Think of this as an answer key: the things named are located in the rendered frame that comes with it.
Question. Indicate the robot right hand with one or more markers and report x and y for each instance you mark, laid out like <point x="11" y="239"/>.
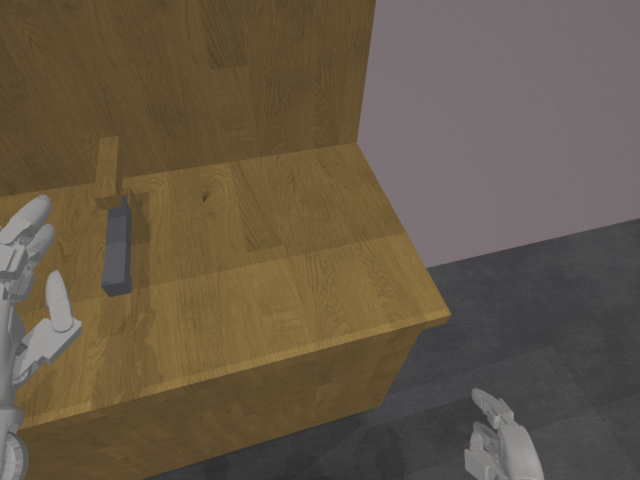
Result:
<point x="511" y="456"/>

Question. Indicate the robot left forearm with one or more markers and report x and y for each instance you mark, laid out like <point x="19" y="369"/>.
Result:
<point x="14" y="456"/>

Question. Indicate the tap lever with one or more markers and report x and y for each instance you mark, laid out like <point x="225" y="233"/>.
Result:
<point x="116" y="278"/>

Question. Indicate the counter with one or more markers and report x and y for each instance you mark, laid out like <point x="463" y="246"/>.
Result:
<point x="274" y="287"/>

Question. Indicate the robot left hand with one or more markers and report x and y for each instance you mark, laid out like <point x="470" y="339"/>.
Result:
<point x="23" y="243"/>

